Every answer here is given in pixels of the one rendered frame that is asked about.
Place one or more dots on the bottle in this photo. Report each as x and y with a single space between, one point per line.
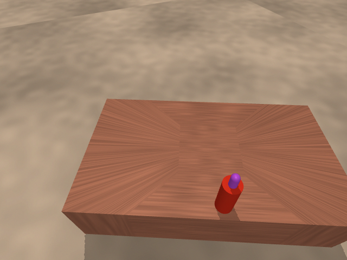
229 192

